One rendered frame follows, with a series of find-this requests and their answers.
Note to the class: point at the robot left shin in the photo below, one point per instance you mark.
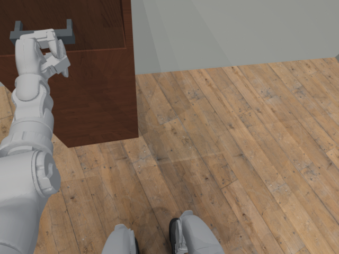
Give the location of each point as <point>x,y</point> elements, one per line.
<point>120,226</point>

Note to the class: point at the cabinet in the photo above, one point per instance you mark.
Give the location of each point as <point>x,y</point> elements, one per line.
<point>97,102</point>

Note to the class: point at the handle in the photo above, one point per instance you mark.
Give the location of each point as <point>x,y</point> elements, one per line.
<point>66,35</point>

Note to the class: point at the right robot thigh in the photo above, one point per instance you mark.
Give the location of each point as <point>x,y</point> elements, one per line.
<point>197,236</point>

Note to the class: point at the drawer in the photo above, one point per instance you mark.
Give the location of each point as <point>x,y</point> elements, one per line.
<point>97,24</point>

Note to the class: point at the left robot upper arm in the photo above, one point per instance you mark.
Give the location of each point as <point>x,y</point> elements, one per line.
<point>27,180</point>

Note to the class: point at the left robot forearm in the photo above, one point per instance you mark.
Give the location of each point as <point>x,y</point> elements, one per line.
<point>32,125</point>

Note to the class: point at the left robot hand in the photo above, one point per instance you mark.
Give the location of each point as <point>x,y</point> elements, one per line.
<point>29,58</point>

